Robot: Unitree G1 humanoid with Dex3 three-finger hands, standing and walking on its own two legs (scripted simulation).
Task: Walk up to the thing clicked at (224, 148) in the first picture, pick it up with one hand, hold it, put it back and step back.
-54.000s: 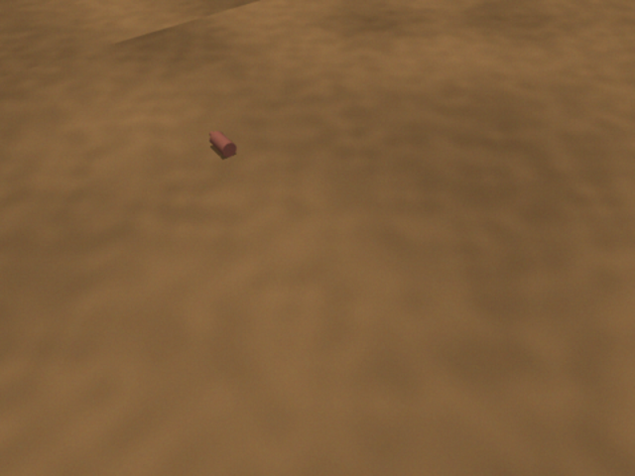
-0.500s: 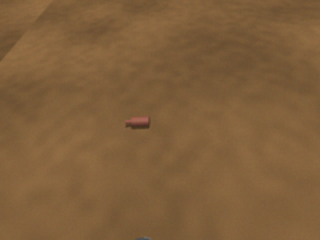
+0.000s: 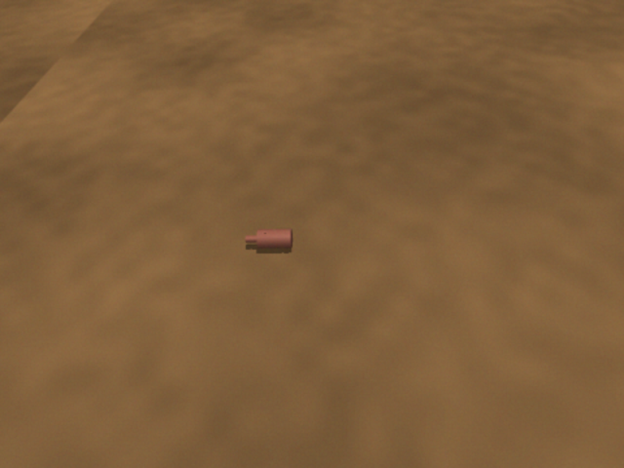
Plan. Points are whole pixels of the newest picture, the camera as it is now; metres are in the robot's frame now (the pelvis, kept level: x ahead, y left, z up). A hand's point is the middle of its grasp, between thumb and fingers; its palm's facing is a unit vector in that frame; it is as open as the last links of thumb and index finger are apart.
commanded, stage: step back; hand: left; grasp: from above
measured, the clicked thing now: (268, 238) +1.14 +0.26 -0.72
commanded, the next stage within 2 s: stand in 0.50 s
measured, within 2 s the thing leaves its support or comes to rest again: neither
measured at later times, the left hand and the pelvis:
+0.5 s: hand out of the picture +0.12 +0.30 -0.15, palm faces +0.05 -0.93 -0.36, open 7.4 cm; pelvis +0.05 +0.03 +0.01, yaw +1 degrees
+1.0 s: hand out of the picture +0.09 +0.29 -0.14, palm faces +0.00 -0.94 -0.34, open 7.4 cm; pelvis +0.03 +0.03 +0.02, yaw +1 degrees
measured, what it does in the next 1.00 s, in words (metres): steps on the spot: left foot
